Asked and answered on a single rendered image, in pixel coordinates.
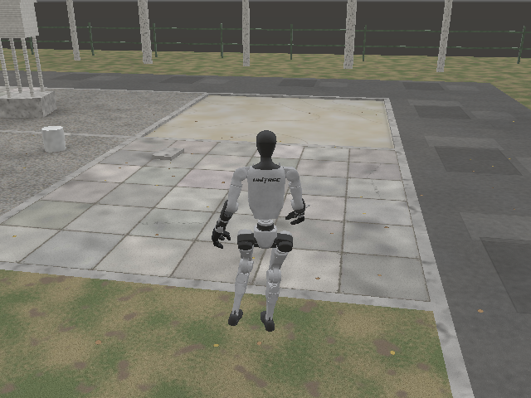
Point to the left robot hand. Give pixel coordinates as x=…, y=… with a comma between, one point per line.
x=216, y=236

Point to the robot right upper arm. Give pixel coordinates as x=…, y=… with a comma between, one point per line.
x=295, y=187

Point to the robot right forearm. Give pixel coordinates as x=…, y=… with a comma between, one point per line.
x=300, y=213

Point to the robot left upper arm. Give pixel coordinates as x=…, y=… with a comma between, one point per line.
x=235, y=188

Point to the robot left forearm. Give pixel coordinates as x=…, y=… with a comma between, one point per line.
x=223, y=219

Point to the left robot shin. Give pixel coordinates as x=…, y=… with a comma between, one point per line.
x=240, y=288

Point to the right robot hand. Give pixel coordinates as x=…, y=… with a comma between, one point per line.
x=292, y=215

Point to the right robot thigh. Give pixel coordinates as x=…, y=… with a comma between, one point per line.
x=284, y=244

